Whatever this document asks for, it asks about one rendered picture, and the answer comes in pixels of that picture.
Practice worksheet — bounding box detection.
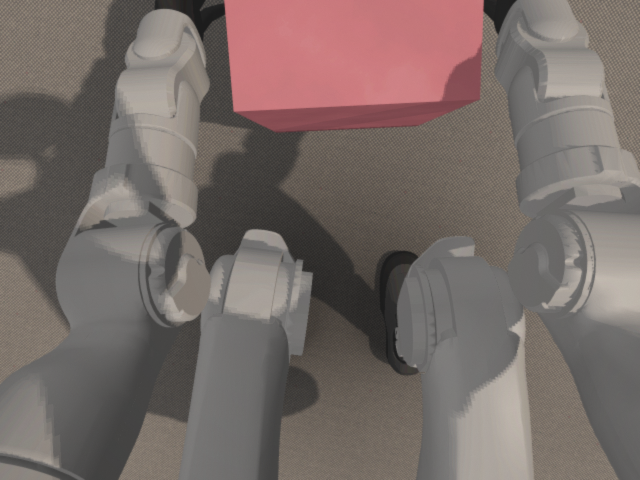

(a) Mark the right robot hand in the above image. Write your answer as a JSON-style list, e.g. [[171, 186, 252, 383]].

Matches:
[[483, 0, 517, 35]]

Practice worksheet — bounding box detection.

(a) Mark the left robot hand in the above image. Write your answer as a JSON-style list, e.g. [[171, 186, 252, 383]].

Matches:
[[154, 0, 225, 42]]

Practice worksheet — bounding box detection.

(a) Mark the carton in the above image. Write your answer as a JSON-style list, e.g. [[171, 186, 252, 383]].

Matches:
[[224, 0, 484, 133]]

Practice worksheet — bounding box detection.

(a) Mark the robot left upper arm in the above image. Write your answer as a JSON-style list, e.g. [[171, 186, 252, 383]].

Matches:
[[0, 222, 211, 480]]

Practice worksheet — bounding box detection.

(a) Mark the robot left thigh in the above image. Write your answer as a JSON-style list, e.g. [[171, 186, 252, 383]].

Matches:
[[178, 246, 313, 480]]

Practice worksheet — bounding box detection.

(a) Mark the robot right thigh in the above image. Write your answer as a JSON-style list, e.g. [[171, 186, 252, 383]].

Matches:
[[398, 256, 534, 480]]

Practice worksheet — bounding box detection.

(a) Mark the robot right upper arm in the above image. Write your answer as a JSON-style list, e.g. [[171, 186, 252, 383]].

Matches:
[[508, 209, 640, 480]]

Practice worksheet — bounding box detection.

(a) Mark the robot thigh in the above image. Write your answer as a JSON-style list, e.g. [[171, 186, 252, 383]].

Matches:
[[398, 256, 534, 480], [178, 246, 313, 480]]

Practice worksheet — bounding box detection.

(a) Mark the right robot forearm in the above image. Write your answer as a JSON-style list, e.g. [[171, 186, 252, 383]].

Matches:
[[494, 0, 640, 218]]

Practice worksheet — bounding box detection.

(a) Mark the left robot forearm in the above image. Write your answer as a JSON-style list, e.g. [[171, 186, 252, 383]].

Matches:
[[56, 9, 210, 306]]

